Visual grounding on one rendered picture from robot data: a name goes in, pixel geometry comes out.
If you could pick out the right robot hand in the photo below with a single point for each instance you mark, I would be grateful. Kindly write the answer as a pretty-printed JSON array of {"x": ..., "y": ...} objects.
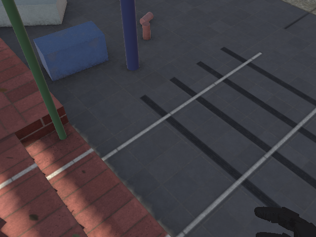
[{"x": 286, "y": 218}]

